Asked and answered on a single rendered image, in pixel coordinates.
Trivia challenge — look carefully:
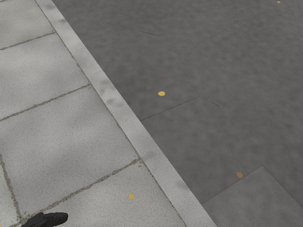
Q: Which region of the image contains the left robot hand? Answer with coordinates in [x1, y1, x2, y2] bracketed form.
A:
[21, 212, 68, 227]

